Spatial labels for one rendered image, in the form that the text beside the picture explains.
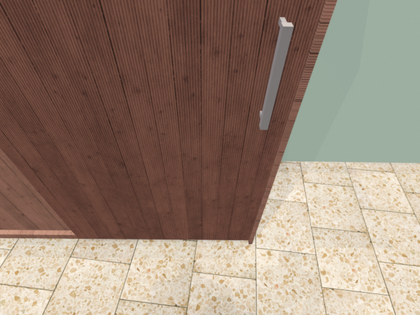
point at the wardrobe door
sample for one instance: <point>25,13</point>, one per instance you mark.
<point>21,206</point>
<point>139,119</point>

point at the handle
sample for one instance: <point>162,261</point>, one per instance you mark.
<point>282,45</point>

